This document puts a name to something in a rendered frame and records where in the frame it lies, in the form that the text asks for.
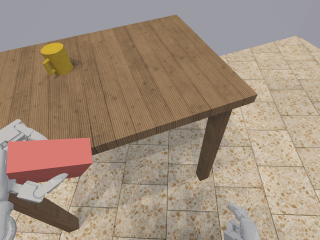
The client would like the robot left forearm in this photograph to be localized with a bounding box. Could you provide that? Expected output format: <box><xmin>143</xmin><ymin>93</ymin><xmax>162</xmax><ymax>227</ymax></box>
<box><xmin>0</xmin><ymin>201</ymin><xmax>17</xmax><ymax>240</ymax></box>

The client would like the sponge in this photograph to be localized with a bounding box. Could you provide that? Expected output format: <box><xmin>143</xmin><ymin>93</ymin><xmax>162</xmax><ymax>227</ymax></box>
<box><xmin>6</xmin><ymin>138</ymin><xmax>93</xmax><ymax>185</ymax></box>

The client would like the left robot hand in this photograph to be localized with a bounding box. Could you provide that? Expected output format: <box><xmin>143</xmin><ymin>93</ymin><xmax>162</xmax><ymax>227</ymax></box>
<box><xmin>0</xmin><ymin>119</ymin><xmax>68</xmax><ymax>204</ymax></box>

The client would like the table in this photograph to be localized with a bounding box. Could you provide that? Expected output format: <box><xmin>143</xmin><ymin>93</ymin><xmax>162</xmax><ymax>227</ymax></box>
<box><xmin>0</xmin><ymin>14</ymin><xmax>258</xmax><ymax>233</ymax></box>

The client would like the right robot hand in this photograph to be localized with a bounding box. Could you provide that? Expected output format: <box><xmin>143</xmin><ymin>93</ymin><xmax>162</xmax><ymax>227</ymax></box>
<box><xmin>223</xmin><ymin>202</ymin><xmax>261</xmax><ymax>240</ymax></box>

